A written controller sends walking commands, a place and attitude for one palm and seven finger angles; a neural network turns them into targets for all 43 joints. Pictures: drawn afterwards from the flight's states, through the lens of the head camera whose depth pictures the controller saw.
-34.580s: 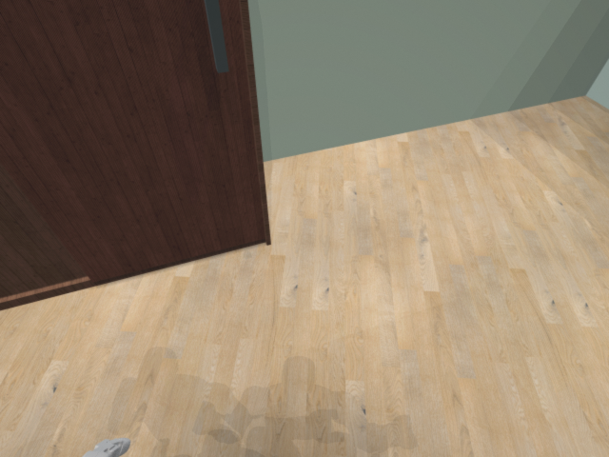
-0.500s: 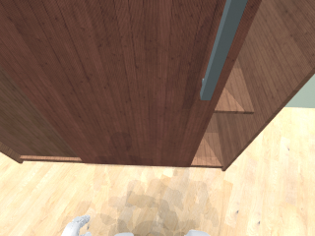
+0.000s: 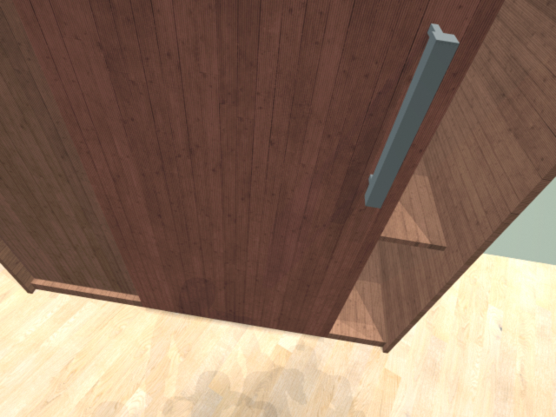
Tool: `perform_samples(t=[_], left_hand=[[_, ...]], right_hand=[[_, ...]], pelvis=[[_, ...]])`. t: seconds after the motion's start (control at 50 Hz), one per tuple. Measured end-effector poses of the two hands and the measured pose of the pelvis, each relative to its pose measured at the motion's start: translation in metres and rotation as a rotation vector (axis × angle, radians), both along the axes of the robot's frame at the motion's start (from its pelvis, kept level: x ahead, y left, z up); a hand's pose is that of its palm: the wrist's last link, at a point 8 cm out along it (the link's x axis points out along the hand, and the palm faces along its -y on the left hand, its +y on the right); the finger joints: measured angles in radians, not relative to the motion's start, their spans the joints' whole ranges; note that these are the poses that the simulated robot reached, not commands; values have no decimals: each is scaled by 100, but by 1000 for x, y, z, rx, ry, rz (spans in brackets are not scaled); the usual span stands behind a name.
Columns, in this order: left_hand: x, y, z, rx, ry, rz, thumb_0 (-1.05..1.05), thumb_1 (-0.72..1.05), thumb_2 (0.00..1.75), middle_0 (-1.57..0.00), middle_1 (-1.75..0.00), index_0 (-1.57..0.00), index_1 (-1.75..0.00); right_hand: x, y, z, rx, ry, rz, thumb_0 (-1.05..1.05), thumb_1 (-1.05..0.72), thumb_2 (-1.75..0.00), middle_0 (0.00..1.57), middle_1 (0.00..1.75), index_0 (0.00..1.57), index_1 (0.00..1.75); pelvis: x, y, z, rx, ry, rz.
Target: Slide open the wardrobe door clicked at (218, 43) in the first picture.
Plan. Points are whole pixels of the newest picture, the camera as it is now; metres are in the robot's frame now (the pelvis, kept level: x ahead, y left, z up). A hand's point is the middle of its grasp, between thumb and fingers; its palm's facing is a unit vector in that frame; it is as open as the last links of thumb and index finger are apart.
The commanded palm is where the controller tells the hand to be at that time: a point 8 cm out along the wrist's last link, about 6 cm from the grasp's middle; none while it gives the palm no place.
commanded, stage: come to a stop and stand still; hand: right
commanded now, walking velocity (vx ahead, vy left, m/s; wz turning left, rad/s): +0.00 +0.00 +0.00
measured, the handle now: (399, 127) +0.51 -0.13 +0.19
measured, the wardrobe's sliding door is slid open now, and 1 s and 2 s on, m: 0.22 0.22 0.22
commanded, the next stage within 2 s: look again from close up in 0.46 s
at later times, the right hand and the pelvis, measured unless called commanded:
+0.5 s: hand out of the picture +0.00 -0.15 -0.16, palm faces +0.03 +0.98 -0.20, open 7.3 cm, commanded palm none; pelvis +0.01 +0.02 +0.01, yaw +0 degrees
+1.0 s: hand out of the picture +0.02 -0.15 -0.17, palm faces +0.04 +0.98 -0.20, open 7.3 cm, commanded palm none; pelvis +0.02 +0.02 +0.01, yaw -1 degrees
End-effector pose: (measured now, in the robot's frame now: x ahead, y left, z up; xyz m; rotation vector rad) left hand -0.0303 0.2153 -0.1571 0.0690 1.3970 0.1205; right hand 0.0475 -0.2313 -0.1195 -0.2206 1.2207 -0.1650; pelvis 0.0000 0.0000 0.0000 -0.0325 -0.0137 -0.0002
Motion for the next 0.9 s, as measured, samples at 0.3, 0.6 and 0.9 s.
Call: perform_samples(t=[0.3, 0.6, 0.9], left_hand=[[-9, 3, 6, 2, 55, 7, 1, 91, 90, -20, -30, -20, -29], [35, 10, 9, 15, -17, -25, 0, 91, 90, -20, -30, -20, -29], [31, 9, 11, 21, 32, -18, 0, 91, 90, -20, -30, -20, -29]], right_hand=[[-35, 15, -10, 27, 127, -33, 1, -92, -90, 21, 29, 20, 30], [-54, 36, -16, 76, 181, -70, 1, -92, -90, 21, 29, 20, 30], [-41, 33, -16, 72, 179, -71, 1, -92, -90, 20, 29, 20, 30]], pelvis=[[3, 11, 4, 9, -8, -1], [11, 17, 6, 15, -8, -6], [20, 18, 6, 18, -3, -10]])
